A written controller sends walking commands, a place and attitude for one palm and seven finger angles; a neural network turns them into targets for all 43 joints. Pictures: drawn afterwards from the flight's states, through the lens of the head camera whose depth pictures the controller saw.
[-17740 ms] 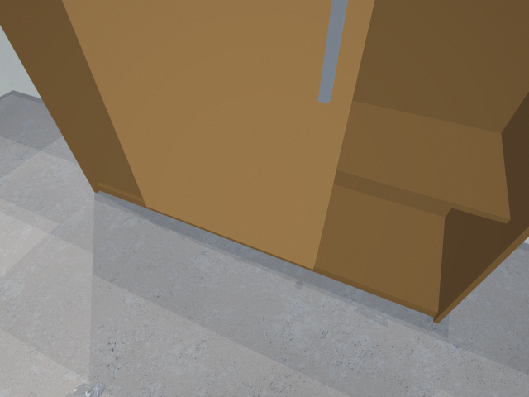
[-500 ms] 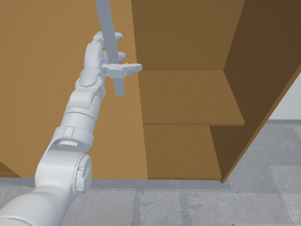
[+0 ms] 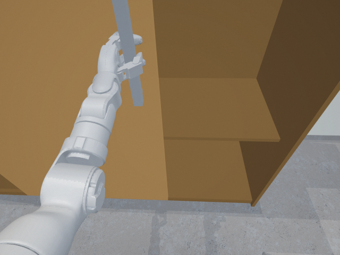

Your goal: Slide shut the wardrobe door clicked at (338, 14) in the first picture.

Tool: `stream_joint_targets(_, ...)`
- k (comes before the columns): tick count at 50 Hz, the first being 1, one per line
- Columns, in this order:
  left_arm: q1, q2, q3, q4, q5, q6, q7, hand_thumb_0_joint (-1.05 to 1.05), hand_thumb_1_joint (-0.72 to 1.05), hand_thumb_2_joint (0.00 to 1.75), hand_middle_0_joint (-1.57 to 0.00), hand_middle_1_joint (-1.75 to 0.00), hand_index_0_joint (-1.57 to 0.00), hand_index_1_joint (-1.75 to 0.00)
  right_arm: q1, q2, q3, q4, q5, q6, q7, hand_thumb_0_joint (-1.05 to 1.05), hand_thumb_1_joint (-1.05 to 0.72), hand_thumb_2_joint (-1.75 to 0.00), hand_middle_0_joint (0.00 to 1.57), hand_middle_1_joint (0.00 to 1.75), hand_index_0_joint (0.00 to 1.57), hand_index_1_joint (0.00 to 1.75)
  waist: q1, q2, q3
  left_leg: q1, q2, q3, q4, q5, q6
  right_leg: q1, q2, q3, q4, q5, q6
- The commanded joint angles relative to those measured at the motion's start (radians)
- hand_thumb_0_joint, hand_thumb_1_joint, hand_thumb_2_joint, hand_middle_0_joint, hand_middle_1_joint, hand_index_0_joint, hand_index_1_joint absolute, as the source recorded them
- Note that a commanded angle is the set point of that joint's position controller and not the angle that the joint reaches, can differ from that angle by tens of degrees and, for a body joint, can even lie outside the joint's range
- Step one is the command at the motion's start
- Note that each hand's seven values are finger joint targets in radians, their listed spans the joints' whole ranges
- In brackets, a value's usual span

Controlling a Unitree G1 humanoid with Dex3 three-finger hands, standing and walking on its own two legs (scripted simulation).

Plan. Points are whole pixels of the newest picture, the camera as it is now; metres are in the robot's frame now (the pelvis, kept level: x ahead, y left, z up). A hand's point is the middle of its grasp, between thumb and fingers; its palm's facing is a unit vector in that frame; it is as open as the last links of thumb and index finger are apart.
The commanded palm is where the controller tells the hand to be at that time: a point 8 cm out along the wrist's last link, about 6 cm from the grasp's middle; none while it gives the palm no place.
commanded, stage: grip the handle and tug to test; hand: left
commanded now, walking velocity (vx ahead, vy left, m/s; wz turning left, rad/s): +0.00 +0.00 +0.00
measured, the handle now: (130, 46) +0.52 +0.10 +0.25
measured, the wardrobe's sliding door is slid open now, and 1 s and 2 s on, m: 0.50 0.50 0.47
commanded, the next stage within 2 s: tug the door sideways, standing still in 0.60 s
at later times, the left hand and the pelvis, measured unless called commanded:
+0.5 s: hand (138, 65) +0.47 +0.07 +0.23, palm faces +0.00 -1.00 -0.02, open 6.0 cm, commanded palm +0.43 +0.11 +0.22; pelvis +0.00 +0.00 +0.00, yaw -1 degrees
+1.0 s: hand (138, 64) +0.47 +0.07 +0.23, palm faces +0.02 -1.00 -0.01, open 6.0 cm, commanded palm +0.45 +0.10 +0.22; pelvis +0.03 +0.00 +0.00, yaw +1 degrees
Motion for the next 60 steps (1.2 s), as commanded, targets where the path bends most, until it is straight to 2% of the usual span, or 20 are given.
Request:
stream_joint_targets(1,-0.596,0.066,-0.034,-0.240,-0.006,-0.082,-0.046,0.00,0.90,0.90,-0.45,-1.40,-0.45,-1.40,0.001,-0.125,-0.040,-0.107,0.007,-0.043,-0.005,0.00,-0.90,-0.90,0.20,0.30,0.20,0.30,-0.045,-0.081,-0.327,0.277,-0.037,-0.019,0.005,0.287,0.054,-0.035,0.044,0.010,-0.046,0.396,-0.008)
stream_joint_targets(3,-0.575,0.060,-0.042,-0.234,-0.006,-0.083,-0.047,0.00,0.90,0.90,-0.45,-1.40,-0.45,-1.40,-0.002,-0.124,-0.039,-0.107,0.007,-0.043,-0.004,0.00,-0.90,-0.90,0.20,0.30,0.20,0.30,-0.038,-0.059,-0.320,0.273,-0.036,-0.019,0.004,0.279,0.050,-0.028,0.040,0.010,-0.051,0.377,-0.011)
stream_joint_targets(4,-0.591,0.052,-0.044,-0.234,-0.008,-0.085,-0.047,0.00,0.90,0.90,-0.45,-1.40,-0.45,-1.40,0.001,-0.125,-0.039,-0.104,0.008,-0.046,-0.004,0.00,-0.90,-0.90,0.20,0.30,0.20,0.30,-0.049,-0.081,-0.314,0.277,-0.035,-0.019,0.004,0.278,0.053,-0.044,0.045,0.009,-0.050,0.385,-0.006)
stream_joint_targets(5,-0.583,0.093,-0.015,-0.233,-0.008,-0.085,-0.047,0.00,0.90,0.90,-0.45,-1.40,-0.45,-1.40,0.004,-0.129,-0.042,-0.104,0.008,-0.046,-0.005,0.00,-0.90,-0.90,0.20,0.30,0.20,0.30,-0.039,-0.086,-0.325,0.268,-0.036,-0.018,0.004,0.273,0.053,-0.033,0.044,0.012,-0.052,0.383,-0.006)
stream_joint_targets(10,-0.583,0.086,-0.021,-0.225,-0.007,-0.088,-0.049,0.00,0.90,0.90,-0.45,-1.40,-0.45,-1.40,0.002,-0.126,-0.040,-0.105,0.011,-0.049,-0.006,0.00,-0.90,-0.90,0.20,0.30,0.20,0.30,-0.040,-0.065,-0.310,0.264,-0.035,-0.017,-0.002,0.251,0.052,-0.041,0.042,0.013,-0.057,0.356,-0.007)
stream_joint_targets(12,-0.580,0.043,-0.047,-0.223,-0.010,-0.086,-0.048,0.00,0.90,0.90,-0.45,-1.40,-0.45,-1.40,0.001,-0.121,-0.039,-0.105,0.011,-0.057,-0.004,0.00,-0.90,-0.90,0.20,0.30,0.20,0.30,-0.048,-0.074,-0.296,0.269,-0.035,-0.019,0.001,0.242,0.053,-0.060,0.045,0.010,-0.059,0.347,-0.005)
stream_joint_targets(13,-0.557,0.059,-0.043,-0.230,-0.006,-0.088,-0.045,0.00,0.90,0.90,-0.45,-1.40,-0.45,-1.40,0.004,-0.126,-0.041,-0.104,0.008,-0.054,-0.003,0.00,-0.90,-0.90,0.20,0.30,0.20,0.30,-0.037,-0.071,-0.311,0.266,-0.033,-0.022,-0.006,0.254,0.049,-0.033,0.041,0.007,-0.056,0.343,-0.010)
stream_joint_targets(18,-0.508,0.017,-0.074,-0.277,-0.009,-0.074,-0.048,0.00,0.90,0.90,-0.45,-1.40,-0.45,-1.40,-0.010,-0.122,-0.042,-0.117,0.011,-0.057,0.003,0.00,-0.90,-0.90,0.20,0.30,0.20,0.30,-0.028,-0.056,-0.333,0.293,-0.033,-0.021,-0.002,0.297,0.047,-0.023,0.043,0.004,-0.052,0.377,-0.012)
stream_joint_targets(22,-0.462,0.007,-0.074,-0.345,-0.017,-0.055,-0.052,0.00,0.90,0.90,-0.45,-1.40,-0.45,-1.40,-0.031,-0.119,-0.045,-0.136,0.015,-0.057,0.006,0.00,-0.90,-0.90,0.20,0.30,0.20,0.30,-0.021,-0.068,-0.352,0.311,-0.033,-0.015,0.001,0.332,0.051,-0.009,0.047,0.004,-0.046,0.426,-0.009)
stream_joint_targets(26,-0.371,0.052,-0.029,-0.409,-0.028,-0.026,-0.058,0.00,0.90,0.90,-0.45,-1.40,-0.45,-1.40,-0.052,-0.120,-0.041,-0.158,0.014,-0.043,0.007,0.00,-0.90,-0.90,0.20,0.30,0.20,0.30,0.003,-0.106,-0.366,0.293,-0.038,-0.006,-0.004,0.381,0.056,0.061,0.045,0.003,-0.042,0.507,-0.008)
stream_joint_targets(28,-0.290,0.054,-0.024,-0.448,-0.030,-0.011,-0.063,0.00,0.90,0.90,-0.45,-1.40,-0.45,-1.40,-0.073,-0.117,-0.039,-0.176,0.014,-0.032,0.010,0.00,-0.90,-0.90,0.20,0.30,0.20,0.30,0.022,-0.091,-0.364,0.290,-0.039,0.002,-0.002,0.413,0.055,0.094,0.041,-0.001,-0.040,0.541,-0.011)
stream_joint_targets(30,-0.263,0.064,-0.014,-0.508,-0.033,0.007,-0.065,0.00,0.90,0.90,-0.45,-1.40,-0.45,-1.40,-0.087,-0.114,-0.037,-0.188,0.016,-0.021,0.011,0.00,-0.90,-0.90,0.20,0.30,0.20,0.30,0.023,-0.085,-0.363,0.298,-0.039,0.005,0.001,0.443,0.055,0.101,0.042,-0.001,-0.036,0.583,-0.008)
stream_joint_targets(32,-0.258,0.037,-0.037,-0.576,-0.036,0.025,-0.066,0.00,0.90,0.90,-0.45,-1.40,-0.45,-1.40,-0.100,-0.109,-0.038,-0.202,0.016,-0.015,0.012,0.00,-0.90,-0.90,0.20,0.30,0.20,0.30,0.017,-0.081,-0.376,0.319,-0.037,0.006,0.005,0.477,0.056,0.103,0.042,-0.003,-0.034,0.612,-0.005)
stream_joint_targets(33,-0.213,0.062,-0.020,-0.584,-0.032,0.033,-0.061,0.00,0.90,0.90,-0.45,-1.40,-0.45,-1.40,-0.109,-0.112,-0.039,-0.208,0.015,-0.008,0.012,0.00,-0.90,-0.90,0.20,0.30,0.20,0.30,0.031,-0.087,-0.370,0.308,-0.035,0.005,0.007,0.494,0.054,0.127,0.039,-0.007,-0.031,0.615,-0.009)
stream_joint_targets(35,-0.173,0.061,-0.014,-0.642,-0.034,0.054,-0.058,0.00,0.90,0.90,-0.45,-1.40,-0.45,-1.40,-0.122,-0.109,-0.038,-0.218,0.015,0.001,0.014,0.00,-0.90,-0.90,0.20,0.30,0.20,0.30,0.033,-0.061,-0.384,0.330,-0.034,0.010,0.013,0.535,0.055,0.126,0.039,-0.004,-0.026,0.660,-0.006)
stream_joint_targets(39,-0.368,0.091,-0.015,-0.565,-0.014,0.101,-0.037,0.00,0.90,0.90,-0.45,-1.40,-0.45,-1.40,-0.101,-0.120,-0.038,-0.179,0.012,0.029,-0.003,0.00,-0.90,-0.90,0.20,0.30,0.20,0.30,-0.015,-0.100,-0.318,0.305,-0.038,0.009,0.019,0.482,0.059,0.068,0.042,0.002,-0.040,0.635,0.001)
stream_joint_targets(41,-0.399,0.051,-0.031,-0.537,-0.009,0.117,-0.027,0.00,0.90,0.90,-0.45,-1.40,-0.45,-1.40,-0.091,-0.111,-0.038,-0.170,0.007,0.035,-0.007,0.00,-0.90,-0.90,0.20,0.30,0.20,0.30,-0.022,-0.067,-0.332,0.321,-0.042,0.006,0.034,0.508,0.061,0.045,0.042,0.001,-0.031,0.641,-0.002)
stream_joint_targets(43,-0.400,0.015,-0.055,-0.519,-0.013,0.122,-0.018,0.00,0.90,0.90,-0.45,-1.40,-0.45,-1.40,-0.094,-0.108,-0.036,-0.164,0.002,0.043,-0.006,0.00,-0.90,-0.90,0.20,0.30,0.20,0.30,-0.019,-0.070,-0.339,0.320,-0.044,0.001,0.039,0.513,0.057,0.056,0.038,-0.004,-0.026,0.633,-0.006)
stream_joint_targets(49,-0.457,-0.092,-0.143,-0.488,-0.005,0.086,-0.006,0.00,0.90,0.90,-0.45,-1.40,-0.45,-1.40,-0.094,-0.098,-0.039,-0.159,0.003,0.044,0.003,0.00,-0.90,-0.90,0.20,0.30,0.20,0.30,-0.039,-0.067,-0.356,0.348,-0.044,-0.015,0.049,0.508,0.058,0.013,0.042,-0.004,-0.015,0.607,-0.008)
stream_joint_targets(60,-0.590,-0.220,-0.261,-0.433,-0.013,0.002,-0.004,0.00,0.90,0.90,-0.45,-1.40,-0.45,-1.40,-0.074,-0.094,-0.044,-0.132,0.002,-0.002,0.020,0.00,-0.90,-0.90,0.20,0.30,0.20,0.30,-0.069,-0.044,-0.376,0.377,-0.036,-0.054,0.052,0.417,0.047,-0.068,0.050,-0.011,-0.010,0.480,-0.014)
